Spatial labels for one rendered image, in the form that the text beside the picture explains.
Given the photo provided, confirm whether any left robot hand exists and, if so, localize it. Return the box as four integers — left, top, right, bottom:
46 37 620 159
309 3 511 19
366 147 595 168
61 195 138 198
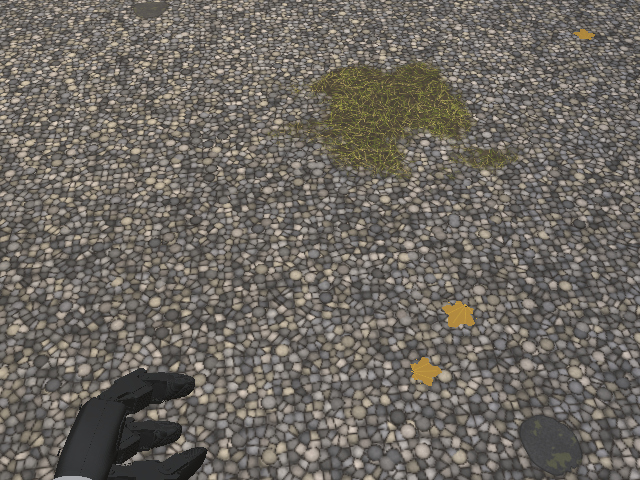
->
54 368 208 480

